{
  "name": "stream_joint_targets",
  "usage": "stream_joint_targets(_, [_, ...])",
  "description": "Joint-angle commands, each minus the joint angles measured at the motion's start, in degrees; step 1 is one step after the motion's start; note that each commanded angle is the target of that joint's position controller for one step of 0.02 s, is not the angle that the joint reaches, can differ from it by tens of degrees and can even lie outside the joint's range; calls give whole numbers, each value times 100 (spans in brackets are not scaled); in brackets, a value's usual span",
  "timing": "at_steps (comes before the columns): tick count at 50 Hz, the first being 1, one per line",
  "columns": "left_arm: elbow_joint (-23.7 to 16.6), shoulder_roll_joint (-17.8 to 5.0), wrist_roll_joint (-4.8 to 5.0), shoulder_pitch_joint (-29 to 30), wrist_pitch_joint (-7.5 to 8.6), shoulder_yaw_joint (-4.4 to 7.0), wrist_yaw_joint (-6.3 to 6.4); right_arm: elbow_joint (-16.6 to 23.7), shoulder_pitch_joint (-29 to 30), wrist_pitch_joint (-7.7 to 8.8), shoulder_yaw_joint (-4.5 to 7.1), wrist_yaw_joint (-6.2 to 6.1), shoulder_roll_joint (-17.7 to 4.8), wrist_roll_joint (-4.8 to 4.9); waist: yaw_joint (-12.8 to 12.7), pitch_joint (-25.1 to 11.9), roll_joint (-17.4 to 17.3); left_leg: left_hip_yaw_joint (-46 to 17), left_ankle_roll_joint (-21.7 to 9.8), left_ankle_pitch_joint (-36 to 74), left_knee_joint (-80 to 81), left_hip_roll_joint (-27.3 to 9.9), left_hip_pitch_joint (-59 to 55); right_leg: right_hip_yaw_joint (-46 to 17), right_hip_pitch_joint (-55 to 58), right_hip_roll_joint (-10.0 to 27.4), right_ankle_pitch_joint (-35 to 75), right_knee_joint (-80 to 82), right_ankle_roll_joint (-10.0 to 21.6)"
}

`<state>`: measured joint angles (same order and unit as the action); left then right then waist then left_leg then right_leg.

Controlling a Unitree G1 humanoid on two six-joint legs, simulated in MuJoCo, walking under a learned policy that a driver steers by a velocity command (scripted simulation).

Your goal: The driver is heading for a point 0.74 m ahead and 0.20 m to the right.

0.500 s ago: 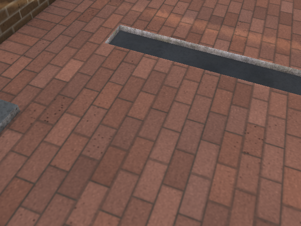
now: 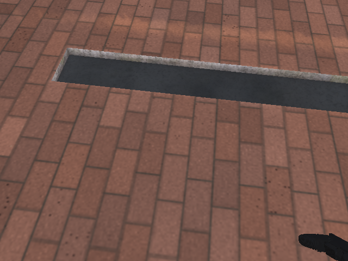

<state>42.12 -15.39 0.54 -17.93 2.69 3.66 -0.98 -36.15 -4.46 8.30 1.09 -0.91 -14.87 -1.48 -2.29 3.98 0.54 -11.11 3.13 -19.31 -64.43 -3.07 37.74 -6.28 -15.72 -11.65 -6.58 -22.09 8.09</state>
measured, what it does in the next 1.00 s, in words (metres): walks ahead, turning right: left foot, then right foot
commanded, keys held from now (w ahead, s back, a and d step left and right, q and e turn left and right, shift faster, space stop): e+shift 0.34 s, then w+e+shift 0.38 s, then w+shift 0.06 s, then w+q+shift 0.18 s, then s+q+shift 0.04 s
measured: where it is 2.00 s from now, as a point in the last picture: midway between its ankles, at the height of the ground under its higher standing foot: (241, 238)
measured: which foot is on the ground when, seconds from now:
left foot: up 0.00-0.16, down 0.18-0.68, up 0.70-1.00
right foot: down 0.00-0.16, up 0.18-0.68, down 0.70-1.00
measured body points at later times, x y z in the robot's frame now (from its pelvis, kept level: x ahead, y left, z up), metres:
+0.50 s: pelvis +0.17 +0.08 +0.01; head +0.19 +0.07 +0.45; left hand +0.44 +0.27 -0.08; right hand +0.16 -0.23 -0.09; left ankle +0.29 +0.15 -0.74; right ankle +0.11 -0.05 -0.65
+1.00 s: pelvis +0.28 -0.07 +0.00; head +0.28 -0.11 +0.44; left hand +0.43 +0.13 -0.12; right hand +0.30 -0.40 -0.09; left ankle +0.56 -0.12 -0.66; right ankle +0.09 -0.01 -0.74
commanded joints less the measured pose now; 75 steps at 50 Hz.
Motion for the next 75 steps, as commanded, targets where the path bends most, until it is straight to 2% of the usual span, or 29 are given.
stream_joint_targets(1, [-638, -880, 77, 793, -27, 267, 209, 320, -445, -124, 138, -117, -326, -15, 485, -624, -72, 1084, 178, 1270, 1952, 769, -1815, -728, -1560, 647, 3795, 100, 501])
stream_joint_targets(4, [-404, -851, 209, 236, -271, 270, 286, 605, 26, -255, 167, -122, -324, 181, 212, -1097, 380, 903, 250, 2411, 3094, 1196, -2565, -1308, -1399, 528, 1829, -287, -59])
stream_joint_targets(7, [-631, -600, 157, 639, -329, 231, 358, 612, -124, -260, 351, -104, -736, 204, 520, -1056, 848, 276, 86, 2802, 4093, 750, -2672, -1936, -615, 629, 587, -1105, -331])
stream_joint_targets(8, [-696, -324, 129, 599, -318, 160, 341, 424, -680, -228, 389, -113, -825, 102, 668, -1429, 616, 104, -131, 3368, 4304, 198, -3429, -1629, -644, 461, -16, -2129, -563])
stream_joint_targets(9, [-713, 195, -17, 37, -310, 15, 325, 475, -1013, -248, 384, -156, -974, -57, 481, -2085, -515, -1145, -689, 5472, 3760, -1261, -4931, -929, -1586, -32, -3134, -3783, -790])
stream_joint_targets(10, [-649, -4, -12, -1129, -266, 10, 244, 695, -990, -342, 295, -114, -844, -232, -13, -2679, -1368, -2343, -1439, 7318, 3437, -2370, -5380, -1066, -1976, -25, -4233, -4991, -963])
stream_joint_targets(11, [-706, -712, 93, -1535, -299, 112, 136, 635, -551, -433, 433, -79, -1143, -60, -294, -2925, -1691, -3157, -2217, 5577, 3617, -3101, -5227, -609, -2385, 539, -3613, -6148, -1187])
stream_joint_targets(13, [-658, -1171, 172, -230, -518, 294, 264, 799, -42, -548, 265, -179, -438, -37, 133, -1752, -489, -1747, -1666, 1749, 4303, -1756, -3759, -102, -2666, 1154, -2158, -6166, -1351])
stream_joint_targets(16, [-888, -736, 101, 88, -703, 247, 355, 654, 199, -656, 290, -193, -621, -57, 53, -903, -596, -84, -1301, 1910, 4703, -836, -2294, 335, -1949, 1225, -1502, -5523, -1369])
stream_joint_targets(18, [-933, -464, 106, 89, -641, 180, 356, 434, -148, -649, 345, -191, -680, -41, 141, -1099, -875, 201, -1372, 1398, 4914, -855, -2614, 530, -1981, 1311, -1454, -5036, -1341])
stream_joint_targets(23, [-1007, -743, 79, 355, -504, 242, 140, 176, -478, -478, 579, -155, -1137, 215, 247, -1097, -1032, -214, -1333, -1601, 5721, -1583, -2946, 595, -2125, 1771, -1315, -4250, -978])
stream_joint_targets(31, [-575, -535, 97, 43, -533, 189, 16, 180, 166, -393, 696, 41, -1359, 275, -144, -464, -896, 1366, -855, -1394, 5624, -1528, -2075, 1488, -202, 1698, -1584, -2108, -449])
stream_joint_targets(33, [-161, -496, 103, -712, -493, 191, 12, 253, 569, -473, 631, 62, -1164, 316, -526, -254, -311, 1881, -648, -1558, 4635, -1272, -1697, 1928, 538, 1450, -1168, -897, -222])
stream_joint_targets(34, [235, -616, 111, -1423, -433, 263, 38, 241, 454, -514, 534, 62, -791, 229, -649, -185, 570, 2322, -497, -1516, 3067, -765, -1205, 1784, 1190, 1129, -1428, -549, -56])
stream_joint_targets(35, [229, -838, 65, -1810, -305, 287, 21, 438, 665, -535, 371, 126, -304, 182, -719, 306, 1610, 2289, -273, -1762, 215, -407, 901, -305, 1714, 2075, -2130, -548, 476])
stream_joint_targets(36, [-325, -1330, 119, -1137, -46, 218, -78, 804, 500, -384, 210, 226, 49, 211, -80, 259, 1781, 1410, -189, -1521, -933, 224, 2405, -2762, 1781, 2792, -2226, 53, 1180])
stream_joint_targets(38, [-479, -1290, 37, -777, 189, 278, -91, 1027, 1188, -81, 349, 346, -820, 443, -287, 143, 563, 633, -282, -308, -571, -169, 3038, -3713, 2024, 3470, -3827, 1406, 1361])
stream_joint_targets(41, [-556, -817, -58, -460, 155, 34, 93, 644, 725, -116, 410, 373, -931, 260, -60, 42, 509, 764, -76, 1144, 270, -388, 2148, -2029, 1614, 2823, -2711, 1109, 863])
stream_joint_targets(51, [255, -631, -158, -1105, 174, -144, 255, 574, 1609, -193, 118, 797, -139, 329, -457, 731, 459, 1759, -554, 3225, 3203, 410, 194, 1228, 1673, 2238, 1980, 1455, -237])
stream_joint_targets(54, [188, -1072, -140, -883, 77, -22, 452, 379, 665, -195, 311, 828, -570, 219, 52, -154, 938, 2189, -717, 2962, 3241, 1068, -1038, 1460, 2166, 2205, 5105, -17, -643])
stream_joint_targets(56, [-54, -1249, -173, -381, 26, 65, 515, -163, -1462, -294, 556, 684, -1126, 260, 1148, -1142, 978, 1686, -967, 3281, 3542, 1027, -3332, 1422, 1335, 2060, 5510, -2616, -935])
stream_joint_targets(57, [-239, -801, -237, -424, 126, -25, 430, -345, -1914, -346, 531, 496, -1242, 219, 1036, -1528, -199, 624, -1168, 4521, 3693, 253, -4741, 1242, 17, 1368, 630, -4581, -1199])
stream_joint_targets(58, [-342, 29, -264, -1590, 191, -262, 278, -104, -1666, -234, 542, 469, -1771, -154, 187, -2623, -1826, -2153, -2447, 7784, 2713, -1485, -6829, 290, -2165, 409, -3668, -7165, -1513])
stream_joint_targets(59, [-321, -610, -87, -1491, 269, -233, 160, 111, -1407, -314, 586, 436, -1636, -203, 611, -4083, -985, -3106, -2915, 6311, 3553, -1896, -7062, -698, -2377, 584, -2957, -7889, -1463])
stream_joint_targets(61, [-592, -1047, -124, -260, 196, -88, 239, 404, -489, -501, 488, 348, -1155, 184, 391, -2415, 525, -1966, -2269, 4268, 4116, -961, -4640, -436, -2150, 989, -2186, -6849, -1213])
stream_joint_targets(64, [-716, -883, -159, -123, -112, -73, 384, 422, -236, -639, 445, 247, -1077, 148, 20, -1062, 150, -1430, -1932, 3980, 4615, -455, -2103, -355, -1608, 1069, -1940, -5855, -1265])
stream_joint_targets(68, [-801, -583, -227, 116, -266, -84, 604, 286, -403, -819, 472, 49, -1290, 157, 63, -1382, -44, -1319, -1715, 5334, 4305, -322, -1725, -329, -1690, 731, -1721, -5423, -1439])
stream_joint_targets(71, [-938, -604, -193, 237, -349, -13, 494, 518, 109, -1004, 400, -127, -1290, 377, -129, -1478, -530, -1552, -1335, -543, 4924, 326, -1381, -251, -1747, 850, -548, -4708, -1483])
stream_joint_targets(75, [-1076, -651, -163, 525, -128, -21, 332, 630, -92, -1013, 430, -175, -1292, 335, 70, -1352, -1302, -1913, -1226, -1705, 5092, 310, -1706, -54, -1244, 812, -671, -3131, -1494])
